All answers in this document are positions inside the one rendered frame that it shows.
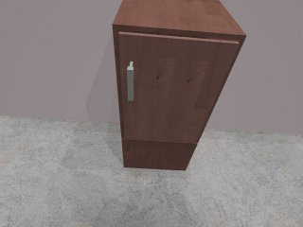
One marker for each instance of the handle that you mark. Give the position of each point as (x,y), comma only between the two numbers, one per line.
(130,81)

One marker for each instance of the cupboard door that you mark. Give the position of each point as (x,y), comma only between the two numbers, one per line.
(176,81)

